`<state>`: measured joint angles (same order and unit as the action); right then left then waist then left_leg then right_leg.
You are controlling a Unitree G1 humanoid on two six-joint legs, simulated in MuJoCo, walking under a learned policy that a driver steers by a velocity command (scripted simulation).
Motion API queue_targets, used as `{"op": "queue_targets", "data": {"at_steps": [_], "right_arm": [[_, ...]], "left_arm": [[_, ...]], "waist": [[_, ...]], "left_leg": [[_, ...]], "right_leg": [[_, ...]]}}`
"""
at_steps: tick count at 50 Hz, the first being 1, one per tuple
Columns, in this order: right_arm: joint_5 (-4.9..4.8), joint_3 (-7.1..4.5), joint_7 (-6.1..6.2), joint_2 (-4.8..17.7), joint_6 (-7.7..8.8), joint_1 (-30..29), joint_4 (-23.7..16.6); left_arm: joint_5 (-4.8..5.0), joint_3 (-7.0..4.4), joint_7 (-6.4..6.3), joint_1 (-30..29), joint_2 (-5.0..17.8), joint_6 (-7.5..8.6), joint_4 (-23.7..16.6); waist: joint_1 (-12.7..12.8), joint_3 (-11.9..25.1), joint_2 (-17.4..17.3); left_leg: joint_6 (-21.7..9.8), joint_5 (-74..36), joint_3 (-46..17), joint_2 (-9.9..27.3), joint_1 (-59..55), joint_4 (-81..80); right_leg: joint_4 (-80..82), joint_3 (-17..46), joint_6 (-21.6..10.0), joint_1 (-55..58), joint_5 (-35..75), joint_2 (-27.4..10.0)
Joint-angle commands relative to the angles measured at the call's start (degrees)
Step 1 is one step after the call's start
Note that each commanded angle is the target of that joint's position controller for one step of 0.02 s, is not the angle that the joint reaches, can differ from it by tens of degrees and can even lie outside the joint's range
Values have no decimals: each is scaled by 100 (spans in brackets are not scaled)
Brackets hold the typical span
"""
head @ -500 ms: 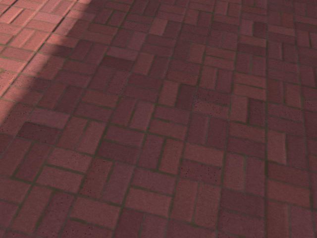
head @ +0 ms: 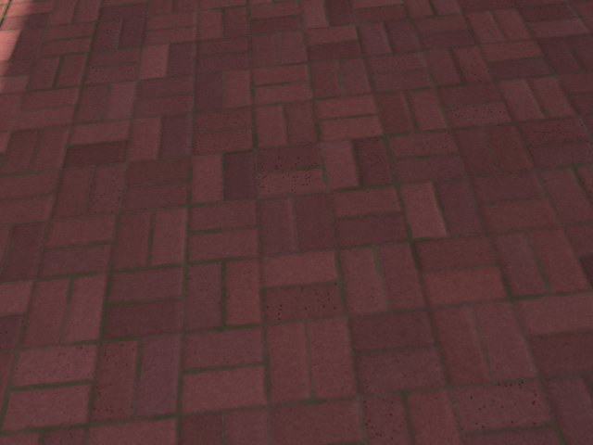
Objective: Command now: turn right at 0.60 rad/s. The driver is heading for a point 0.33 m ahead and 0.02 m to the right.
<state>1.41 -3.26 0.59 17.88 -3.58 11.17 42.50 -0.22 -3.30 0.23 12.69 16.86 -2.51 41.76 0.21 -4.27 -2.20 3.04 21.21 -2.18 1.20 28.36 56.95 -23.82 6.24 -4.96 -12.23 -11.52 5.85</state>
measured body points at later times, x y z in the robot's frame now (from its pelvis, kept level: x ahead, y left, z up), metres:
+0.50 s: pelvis +0.09 +0.02 +0.00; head +0.11 +0.04 +0.45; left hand +0.28 +0.25 -0.12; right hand +0.05 -0.26 -0.10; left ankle +0.04 +0.13 -0.74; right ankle +0.09 -0.14 -0.67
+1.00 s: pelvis +0.21 -0.06 +0.00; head +0.23 -0.08 +0.45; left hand +0.36 +0.14 -0.14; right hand +0.19 -0.31 -0.16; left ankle +0.27 +0.07 -0.72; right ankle +0.23 -0.14 -0.74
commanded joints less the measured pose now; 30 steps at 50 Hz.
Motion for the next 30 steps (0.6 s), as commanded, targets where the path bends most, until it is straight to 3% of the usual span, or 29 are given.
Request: {"op": "queue_targets", "data": {"at_steps": [1, 5, 7, 9, 10, 12, 13, 14, 15, 16, 17, 19, 22, 25, 28, 30], "right_arm": [[-5, -106, 40, 448, 46, -177, -428], [-42, -70, 68, 417, 100, -380, -535], [-21, -47, 45, 434, 158, -414, -573], [-26, -25, 32, 434, 225, -462, -612], [-53, -13, 47, 414, 269, -353, -597], [-83, 3, 157, 334, 395, 356, -387], [-31, -95, 245, 792, 462, 714, -321], [53, -219, 242, 1451, 483, 904, -365], [112, -234, 216, 1332, 485, 627, -275], [56, -139, 183, 954, 507, 385, -318], [17, -69, 134, 684, 546, 200, -329], [12, -8, 81, 476, 648, 326, -253], [10, -36, -37, 466, 810, 839, 22], [-24, -58, -75, 474, 862, 1189, 249], [-47, -7, -80, 367, 850, 1252, 453], [-65, 16, -78, 367, 810, 1449, 629]], "left_arm": [[-42, -274, -33, 266, 987, 63, -261], [-88, -315, -27, 337, 1070, 50, -268], [-115, -335, 3, 396, 1083, 40, -257], [-160, -342, 52, 300, 1064, 32, -271], [-169, -346, 72, 198, 1057, 34, -285], [-108, -320, 43, -175, 930, 57, -340], [-50, -232, 14, -74, 561, 117, -396], [-16, -143, -4, -106, 305, 178, -565], [-232, -238, -14, -287, 808, 216, -534], [-232, -277, 61, -175, 875, 237, -432], [-213, -256, 142, 35, 792, 248, -283], [-241, -218, 272, 224, 647, 245, -111], [-216, -147, 326, -96, 483, 273, -160], [-237, -104, 322, -598, 445, 290, -253], [-260, 53, 338, -1026, 142, 336, -343], [-226, 168, 337, -1285, -63, 367, -373]], "waist": [[153, 507, 893], [206, 541, 859], [239, 670, 861], [205, 502, 950], [94, 404, 965], [-471, 268, 663], [-542, 392, -251], [-578, 574, -1156], [-328, -23, -369], [-136, -195, -245], [-11, -237, -279], [-31, -112, -559], [-186, -107, -411], [-344, -191, -404], [-324, -167, -435], [-422, -35, -564]], "left_leg": [[15, 24, -54, -73, 503, -341], [-68, 122, -128, -218, 184, -856], [-132, 249, -117, -320, -150, -1165], [-228, 418, -130, -432, -543, -1661], [-291, 461, -144, -489, -944, -2064], [-452, -262, -145, -438, -2609, -3629], [-617, 660, -1168, 584, -3539, -4222], [-1079, 2455, -3431, 2051, -3654, -5010], [-1250, 2523, -3431, 2093, -2818, -4991], [-1241, 2250, -2945, 1813, -2542, -4941], [-1135, 1696, -2352, 1468, -2476, -4969], [-1095, 676, -1525, 1075, -2479, -4983], [-1191, -304, -1076, 1034, -2734, -4976], [-1276, -1064, -785, 1055, -3029, -4977], [-1238, -3605, -107, 900, -2858, -4539], [-1150, -4700, 131, 830, -2605, -4211]], "right_leg": [[502, 1619, -840, 777, 1652, -1437], [345, 2017, -871, 604, 1614, -1414], [516, 2325, -916, 429, 98, -1297], [683, 2679, -909, 64, -1332, -1192], [690, 2799, -849, -229, -1685, -1122], [248, 2519, -420, -1361, -2316, -629], [-927, 1741, -24, -2285, -2876, -121], [-2446, 545, 168, -3035, -2510, 699], [-3104, 550, 199, -3142, -1709, 79], [-3303, 505, 230, -3001, -1319, -97], [-3416, 421, 307, -2864, -966, -176], [-3778, 204, 382, -2742, -506, -215], [-3746, 246, 419, -3021, -108, -247], [-3220, 113, 498, -3309, 51, -323], [-2159, -569, 574, -2686, 145, -449], [-1446, -1103, 500, -1868, 170, -426]]}}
